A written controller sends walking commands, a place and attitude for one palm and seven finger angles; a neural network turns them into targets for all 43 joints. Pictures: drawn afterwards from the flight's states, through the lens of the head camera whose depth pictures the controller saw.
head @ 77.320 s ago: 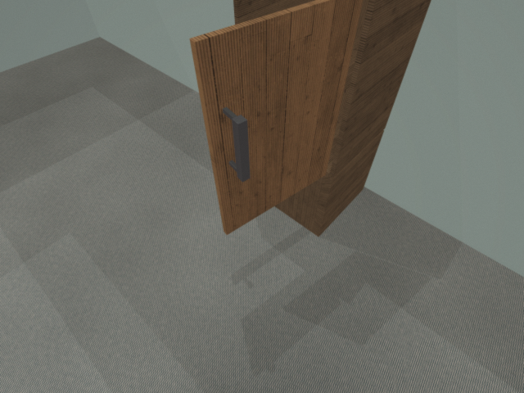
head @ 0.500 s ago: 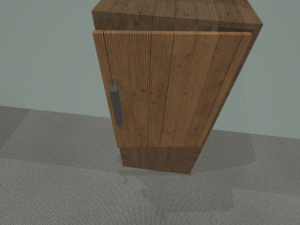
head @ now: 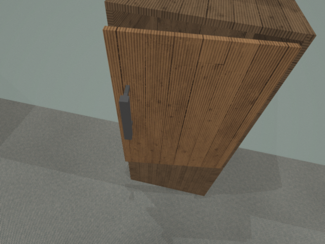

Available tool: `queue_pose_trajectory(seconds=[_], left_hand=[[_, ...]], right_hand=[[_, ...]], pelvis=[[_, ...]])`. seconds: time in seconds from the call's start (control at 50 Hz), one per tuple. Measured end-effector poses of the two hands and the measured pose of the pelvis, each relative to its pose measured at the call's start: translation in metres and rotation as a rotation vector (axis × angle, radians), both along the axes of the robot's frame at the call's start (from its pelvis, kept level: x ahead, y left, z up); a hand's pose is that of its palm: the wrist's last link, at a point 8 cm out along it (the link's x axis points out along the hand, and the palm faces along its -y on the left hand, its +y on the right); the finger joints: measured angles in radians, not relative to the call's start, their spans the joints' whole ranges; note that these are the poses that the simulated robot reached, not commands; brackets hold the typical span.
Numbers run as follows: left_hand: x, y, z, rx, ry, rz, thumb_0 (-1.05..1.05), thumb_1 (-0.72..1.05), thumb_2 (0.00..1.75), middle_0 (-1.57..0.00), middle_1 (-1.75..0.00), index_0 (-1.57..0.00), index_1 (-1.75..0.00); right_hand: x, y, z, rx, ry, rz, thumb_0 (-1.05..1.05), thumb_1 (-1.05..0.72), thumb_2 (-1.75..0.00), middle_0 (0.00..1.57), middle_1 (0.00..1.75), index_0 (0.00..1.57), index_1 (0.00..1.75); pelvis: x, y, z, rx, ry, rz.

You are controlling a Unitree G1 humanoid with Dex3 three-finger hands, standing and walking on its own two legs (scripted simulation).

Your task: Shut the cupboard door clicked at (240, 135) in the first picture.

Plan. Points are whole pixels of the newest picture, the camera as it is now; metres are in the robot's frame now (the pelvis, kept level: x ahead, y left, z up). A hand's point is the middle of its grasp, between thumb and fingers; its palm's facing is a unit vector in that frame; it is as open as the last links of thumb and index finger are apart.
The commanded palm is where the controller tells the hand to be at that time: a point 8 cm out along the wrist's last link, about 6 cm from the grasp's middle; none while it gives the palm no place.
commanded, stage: shuffle to correct the standing spot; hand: left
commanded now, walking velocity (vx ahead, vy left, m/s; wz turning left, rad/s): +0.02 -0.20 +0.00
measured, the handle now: (127, 114) +0.45 +0.14 +0.03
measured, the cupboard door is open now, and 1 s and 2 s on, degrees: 9 9 9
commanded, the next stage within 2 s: come to a stop and stand still in 0.12 s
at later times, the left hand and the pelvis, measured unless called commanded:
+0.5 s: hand out of the picture +0.10 +0.11 -0.16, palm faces +0.00 -0.98 -0.20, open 7.4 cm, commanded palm none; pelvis +0.03 -0.07 +0.00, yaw -1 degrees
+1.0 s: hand out of the picture +0.03 +0.14 -0.15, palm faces +0.00 -0.96 -0.26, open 7.4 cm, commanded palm none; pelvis +0.01 -0.05 +0.01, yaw -1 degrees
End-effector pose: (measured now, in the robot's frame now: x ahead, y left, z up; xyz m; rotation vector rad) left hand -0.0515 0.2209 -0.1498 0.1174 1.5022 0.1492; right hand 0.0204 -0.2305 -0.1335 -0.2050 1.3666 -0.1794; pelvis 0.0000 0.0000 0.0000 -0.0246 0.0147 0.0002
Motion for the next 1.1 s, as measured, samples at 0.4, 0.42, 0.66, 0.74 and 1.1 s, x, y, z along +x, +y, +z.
queue_pose_trajectory(seconds=[0.4, 0.42, 0.66, 0.74, 1.1], left_hand=[[0.124, -0.052, 0.012, 0.049, -0.231, -0.071, 0.0, 0.91, 0.9, -0.2, -0.29, -0.19, -0.3], [0.128, -0.056, 0.013, 0.048, -0.239, -0.076, 0.0, 0.91, 0.9, -0.2, -0.29, -0.19, -0.3], [0.145, -0.051, 0.007, 0.018, -0.269, -0.039, 0.0, 0.91, 0.9, -0.2, -0.29, -0.2, -0.3], [0.132, -0.043, 0.01, 0.035, -0.26, -0.061, 0.0, 0.91, 0.9, -0.2, -0.29, -0.2, -0.3], [0.062, -0.041, 0.035, 0.092, -0.169, -0.064, 0.01, 0.91, 0.9, -0.2, -0.29, -0.19, -0.3]], right_hand=[[0.006, -0.077, -0.009, 0.018, 0.019, -0.063, 0.0, -0.91, -0.9, 0.2, 0.3, 0.2, 0.3], [0.009, -0.081, -0.009, 0.018, 0.015, -0.063, 0.0, -0.91, -0.9, 0.2, 0.3, 0.2, 0.3], [0.047, -0.061, 0.015, 0.002, -0.101, -0.01, 0.0, -0.91, -0.9, 0.2, 0.3, 0.2, 0.3], [0.054, -0.057, 0.014, 0.003, -0.136, 0.003, 0.0, -0.93, -0.9, 0.2, 0.3, 0.2, 0.3], [0.02, -0.06, 0.005, 0.075, -0.146, -0.001, 0.0, -0.92, -0.9, 0.2, 0.3, 0.2, 0.3]], pelvis=[[0.025, -0.067, -0.002, 0.012, -0.007, -0.02], [0.026, -0.068, -0.001, 0.01, -0.008, -0.02], [0.025, -0.061, 0.007, 0.022, -0.02, -0.012], [0.025, -0.053, 0.006, 0.001, -0.019, -0.001], [0.005, -0.058, 0.015, 0.032, -0.053, -0.017]])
